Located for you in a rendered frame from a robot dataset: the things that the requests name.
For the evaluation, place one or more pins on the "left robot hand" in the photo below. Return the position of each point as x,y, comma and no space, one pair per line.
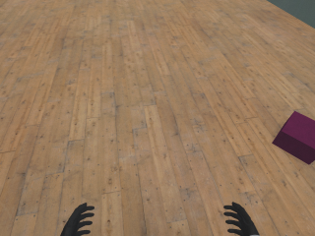
73,224

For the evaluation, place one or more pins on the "carton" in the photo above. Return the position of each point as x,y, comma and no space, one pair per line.
297,137

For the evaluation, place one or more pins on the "right robot hand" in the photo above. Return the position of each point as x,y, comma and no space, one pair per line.
244,222

